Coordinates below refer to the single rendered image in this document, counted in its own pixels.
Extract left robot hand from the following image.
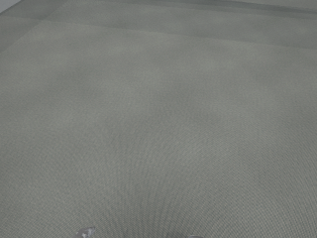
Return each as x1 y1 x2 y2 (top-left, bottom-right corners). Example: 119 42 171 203
71 226 96 238

